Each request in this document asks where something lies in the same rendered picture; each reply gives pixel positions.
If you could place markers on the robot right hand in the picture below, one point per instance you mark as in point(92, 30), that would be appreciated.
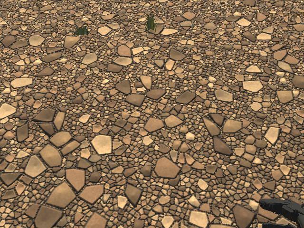
point(287, 208)

